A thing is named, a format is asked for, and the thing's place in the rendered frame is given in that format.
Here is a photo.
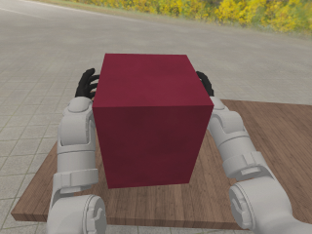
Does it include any robot left forearm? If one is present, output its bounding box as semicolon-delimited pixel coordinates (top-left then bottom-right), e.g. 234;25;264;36
46;97;98;234

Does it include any left robot hand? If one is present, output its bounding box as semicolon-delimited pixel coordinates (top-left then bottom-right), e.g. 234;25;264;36
75;68;99;102

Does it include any robot left upper arm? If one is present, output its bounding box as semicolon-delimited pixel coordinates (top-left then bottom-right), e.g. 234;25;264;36
47;194;107;234

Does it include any robot right forearm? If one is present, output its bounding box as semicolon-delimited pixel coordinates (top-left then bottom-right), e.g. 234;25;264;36
207;97;293;214

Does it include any carton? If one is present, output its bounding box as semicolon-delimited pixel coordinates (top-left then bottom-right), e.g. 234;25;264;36
92;53;215;189

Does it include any table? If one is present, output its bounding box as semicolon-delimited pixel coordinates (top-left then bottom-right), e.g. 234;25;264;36
11;91;312;231

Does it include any right robot hand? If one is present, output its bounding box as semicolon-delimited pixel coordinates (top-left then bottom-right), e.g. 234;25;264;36
196;71;215;97

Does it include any robot right upper arm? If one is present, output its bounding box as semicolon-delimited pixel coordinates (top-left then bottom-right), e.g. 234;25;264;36
228;175;312;234

